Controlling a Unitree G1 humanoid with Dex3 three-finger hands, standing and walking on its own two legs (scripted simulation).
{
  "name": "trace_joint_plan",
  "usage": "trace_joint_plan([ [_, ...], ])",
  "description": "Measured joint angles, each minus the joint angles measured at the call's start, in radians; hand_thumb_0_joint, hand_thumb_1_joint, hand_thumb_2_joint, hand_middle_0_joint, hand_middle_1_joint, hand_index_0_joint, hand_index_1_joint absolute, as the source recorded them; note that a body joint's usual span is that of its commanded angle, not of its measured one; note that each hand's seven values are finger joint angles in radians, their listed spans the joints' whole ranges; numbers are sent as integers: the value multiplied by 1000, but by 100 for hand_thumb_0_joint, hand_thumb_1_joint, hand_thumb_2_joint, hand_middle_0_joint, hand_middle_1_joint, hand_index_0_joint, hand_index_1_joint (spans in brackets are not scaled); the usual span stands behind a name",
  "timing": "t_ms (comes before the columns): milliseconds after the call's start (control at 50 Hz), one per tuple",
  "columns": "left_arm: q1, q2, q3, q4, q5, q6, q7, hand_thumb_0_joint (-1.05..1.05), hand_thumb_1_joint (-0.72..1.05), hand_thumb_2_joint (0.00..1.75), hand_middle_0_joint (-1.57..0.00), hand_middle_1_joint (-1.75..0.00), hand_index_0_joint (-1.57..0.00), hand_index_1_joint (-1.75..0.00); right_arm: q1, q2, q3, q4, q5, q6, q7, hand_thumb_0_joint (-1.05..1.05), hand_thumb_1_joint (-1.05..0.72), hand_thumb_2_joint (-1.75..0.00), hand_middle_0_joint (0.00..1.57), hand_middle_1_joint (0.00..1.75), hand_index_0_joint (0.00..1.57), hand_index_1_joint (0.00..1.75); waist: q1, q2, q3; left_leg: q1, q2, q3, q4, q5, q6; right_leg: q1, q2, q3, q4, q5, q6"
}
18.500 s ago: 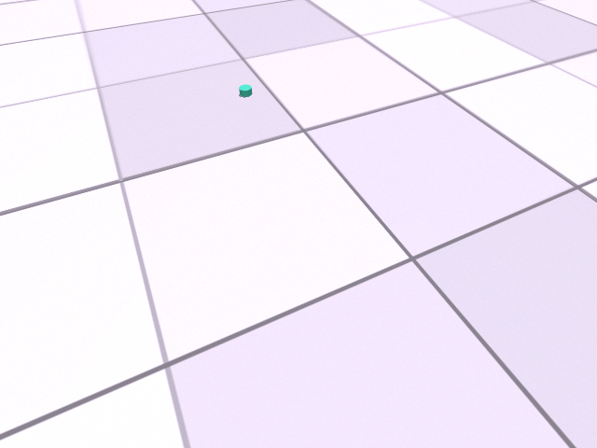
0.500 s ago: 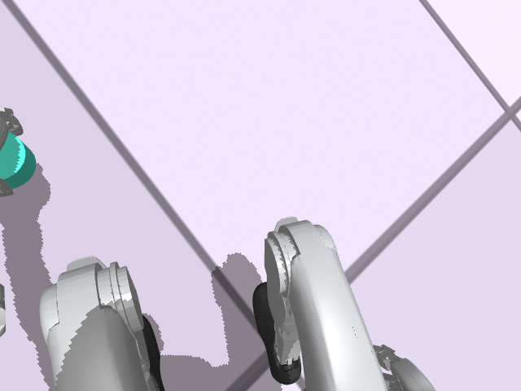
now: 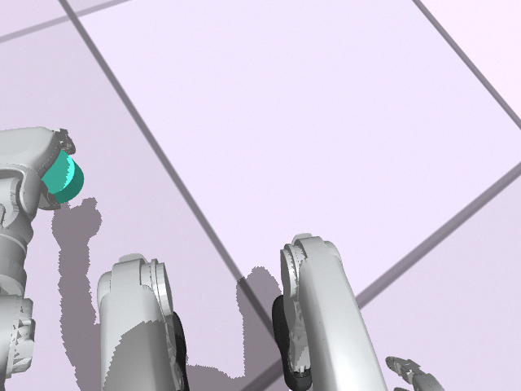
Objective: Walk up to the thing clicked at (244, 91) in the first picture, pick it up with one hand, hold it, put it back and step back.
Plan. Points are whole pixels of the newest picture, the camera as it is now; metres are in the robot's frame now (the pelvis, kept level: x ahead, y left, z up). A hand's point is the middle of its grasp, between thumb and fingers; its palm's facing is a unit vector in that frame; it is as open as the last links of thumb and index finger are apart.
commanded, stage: lift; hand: left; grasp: from above
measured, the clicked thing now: (51, 176) +0.47 +0.30 -0.15
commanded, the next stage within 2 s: hold in 1.24 s
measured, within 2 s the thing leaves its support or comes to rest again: neither
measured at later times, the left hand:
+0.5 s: hand out of the picture +0.37 +0.29 +0.08, palm faces -0.40 -0.12 -0.91, open 10.2 cm
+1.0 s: hand out of the picture +0.35 +0.27 +0.23, palm faces -0.42 -0.11 -0.90, open 10.2 cm
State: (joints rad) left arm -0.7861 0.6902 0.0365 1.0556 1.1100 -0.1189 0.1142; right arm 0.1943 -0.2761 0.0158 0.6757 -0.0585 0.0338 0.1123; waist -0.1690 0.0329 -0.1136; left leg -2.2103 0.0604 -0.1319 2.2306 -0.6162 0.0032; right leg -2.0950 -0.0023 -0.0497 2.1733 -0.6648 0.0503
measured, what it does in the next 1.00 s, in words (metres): rises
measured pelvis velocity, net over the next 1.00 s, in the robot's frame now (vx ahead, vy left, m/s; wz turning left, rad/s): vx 0.05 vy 0.00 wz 0.10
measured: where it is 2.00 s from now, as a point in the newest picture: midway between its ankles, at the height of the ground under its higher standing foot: (235, 369)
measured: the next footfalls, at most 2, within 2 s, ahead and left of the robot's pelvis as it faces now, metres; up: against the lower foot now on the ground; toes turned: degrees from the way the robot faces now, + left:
none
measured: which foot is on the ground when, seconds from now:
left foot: down 0.00-1.00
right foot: down 0.00-1.00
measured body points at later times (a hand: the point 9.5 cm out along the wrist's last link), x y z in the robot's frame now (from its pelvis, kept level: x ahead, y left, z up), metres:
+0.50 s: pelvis +0.01 +0.00 +0.16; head +0.15 +0.04 +0.58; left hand +0.39 +0.29 +0.13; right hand +0.15 -0.25 +0.03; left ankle +0.09 +0.13 -0.35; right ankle +0.10 -0.14 -0.35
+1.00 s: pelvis +0.05 +0.00 +0.31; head +0.11 +0.01 +0.76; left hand +0.37 +0.27 +0.29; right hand +0.17 -0.25 +0.19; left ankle +0.09 +0.13 -0.35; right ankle +0.10 -0.14 -0.35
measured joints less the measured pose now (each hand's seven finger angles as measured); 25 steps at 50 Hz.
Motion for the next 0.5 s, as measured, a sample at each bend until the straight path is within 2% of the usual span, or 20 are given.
trace_joint_plan([
  [240, 160, -64, -51, -214, -73, 50, -51, -1, 4, 48, -64, -58, -63, -54, -32, 15, -27, -29, 46, 14, -47, 0, -91, -90, 20, 30, 21, 30, 55, 12, -53, 189, 0, 31, -185, 14, 4, 180, -13, 8, -179, 18, -2],
  [500, 346, -146, -105, -408, -124, 131, -73, 0, 4, 47, -63, -59, -63, -55, -56, 31, -29, -23, 82, 27, -115, 0, -90, -89, 20, 30, 21, 30, 85, 20, -58, 555, 8, 69, -496, 51, 2, 527, -18, 14, -486, 67, -7],
])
